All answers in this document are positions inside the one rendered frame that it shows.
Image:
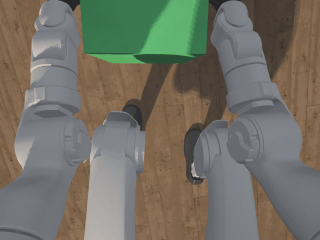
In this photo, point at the robot left hand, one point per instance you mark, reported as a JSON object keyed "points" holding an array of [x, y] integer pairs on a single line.
{"points": [[72, 3]]}

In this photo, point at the carton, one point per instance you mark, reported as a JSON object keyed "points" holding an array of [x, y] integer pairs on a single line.
{"points": [[144, 31]]}

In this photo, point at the robot left upper arm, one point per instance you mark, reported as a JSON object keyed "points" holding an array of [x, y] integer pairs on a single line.
{"points": [[49, 151]]}

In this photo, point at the robot right upper arm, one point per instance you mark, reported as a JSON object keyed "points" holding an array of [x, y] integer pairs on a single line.
{"points": [[269, 145]]}

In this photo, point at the robot right hand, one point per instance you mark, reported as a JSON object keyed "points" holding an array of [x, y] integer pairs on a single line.
{"points": [[218, 3]]}

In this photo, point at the left robot thigh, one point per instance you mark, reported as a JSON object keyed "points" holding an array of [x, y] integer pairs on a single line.
{"points": [[110, 213]]}

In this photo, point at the robot left forearm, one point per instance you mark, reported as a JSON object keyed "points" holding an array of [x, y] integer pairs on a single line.
{"points": [[54, 65]]}

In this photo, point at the robot right forearm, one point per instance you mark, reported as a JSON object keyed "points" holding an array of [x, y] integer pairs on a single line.
{"points": [[243, 64]]}

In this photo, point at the right robot shin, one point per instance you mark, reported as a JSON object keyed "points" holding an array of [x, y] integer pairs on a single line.
{"points": [[213, 125]]}

